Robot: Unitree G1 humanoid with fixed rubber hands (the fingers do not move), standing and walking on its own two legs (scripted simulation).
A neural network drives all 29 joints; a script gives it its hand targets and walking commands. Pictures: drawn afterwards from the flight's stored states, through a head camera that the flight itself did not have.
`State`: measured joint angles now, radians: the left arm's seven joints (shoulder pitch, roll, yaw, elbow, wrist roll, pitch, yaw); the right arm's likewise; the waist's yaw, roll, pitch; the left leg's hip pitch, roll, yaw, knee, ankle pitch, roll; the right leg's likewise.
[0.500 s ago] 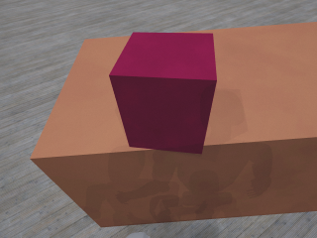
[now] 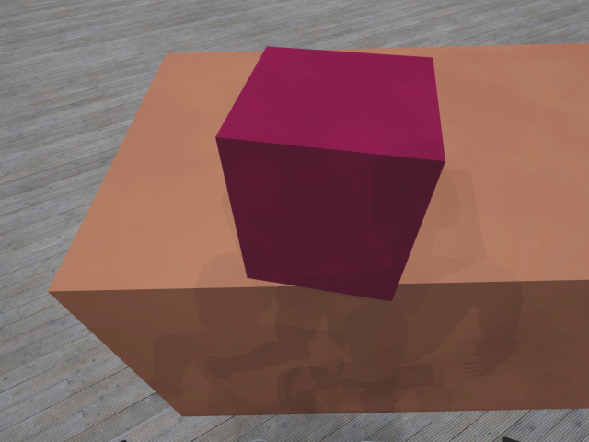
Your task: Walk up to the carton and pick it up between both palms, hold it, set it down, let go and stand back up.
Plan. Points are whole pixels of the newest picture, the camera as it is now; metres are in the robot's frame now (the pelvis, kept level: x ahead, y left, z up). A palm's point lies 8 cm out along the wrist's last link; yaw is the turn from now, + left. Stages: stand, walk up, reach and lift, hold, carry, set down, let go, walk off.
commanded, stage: walk up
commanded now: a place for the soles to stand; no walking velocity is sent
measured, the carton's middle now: (331, 178) +0.42 -0.03 +0.14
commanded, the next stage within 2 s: reach and lift in 1.28 s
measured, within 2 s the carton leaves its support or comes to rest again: neither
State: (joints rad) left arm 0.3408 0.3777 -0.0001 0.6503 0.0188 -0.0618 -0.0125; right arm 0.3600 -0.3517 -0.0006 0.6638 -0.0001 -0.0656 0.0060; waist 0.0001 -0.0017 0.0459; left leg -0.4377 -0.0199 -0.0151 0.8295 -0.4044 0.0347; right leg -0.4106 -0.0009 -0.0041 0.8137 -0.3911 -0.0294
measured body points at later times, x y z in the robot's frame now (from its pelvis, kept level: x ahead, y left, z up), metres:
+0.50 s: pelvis +0.00 -0.01 +0.00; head +0.02 -0.01 +0.45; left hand +0.13 +0.29 -0.09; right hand +0.12 -0.29 -0.10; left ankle +0.04 +0.11 -0.70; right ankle +0.03 -0.12 -0.70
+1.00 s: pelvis -0.01 -0.01 +0.00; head +0.00 -0.01 +0.45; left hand +0.13 +0.29 -0.09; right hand +0.11 -0.29 -0.10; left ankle +0.04 +0.11 -0.70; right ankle +0.03 -0.12 -0.70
